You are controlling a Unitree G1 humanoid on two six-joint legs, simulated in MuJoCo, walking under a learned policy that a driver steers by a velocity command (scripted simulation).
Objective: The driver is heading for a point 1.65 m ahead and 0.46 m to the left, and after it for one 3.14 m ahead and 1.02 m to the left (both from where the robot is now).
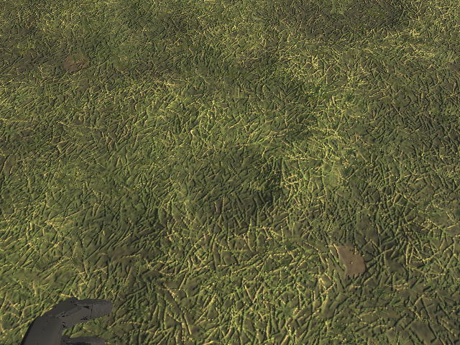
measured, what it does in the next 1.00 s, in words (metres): walks ahead, turning left: left foot, then right foot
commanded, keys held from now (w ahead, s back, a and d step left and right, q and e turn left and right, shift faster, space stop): w+q+shift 0.44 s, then q+shift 0.50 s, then e+shift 0.06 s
